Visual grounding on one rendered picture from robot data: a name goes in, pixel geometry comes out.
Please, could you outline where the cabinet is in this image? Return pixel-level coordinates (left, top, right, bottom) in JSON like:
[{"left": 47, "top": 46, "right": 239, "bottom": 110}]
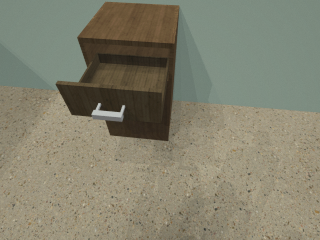
[{"left": 77, "top": 1, "right": 180, "bottom": 141}]

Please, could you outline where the handle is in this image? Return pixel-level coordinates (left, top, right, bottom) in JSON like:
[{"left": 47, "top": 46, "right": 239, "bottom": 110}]
[{"left": 91, "top": 103, "right": 125, "bottom": 122}]

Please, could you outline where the drawer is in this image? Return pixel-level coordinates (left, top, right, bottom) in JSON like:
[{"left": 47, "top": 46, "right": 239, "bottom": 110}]
[{"left": 56, "top": 52, "right": 170, "bottom": 123}]

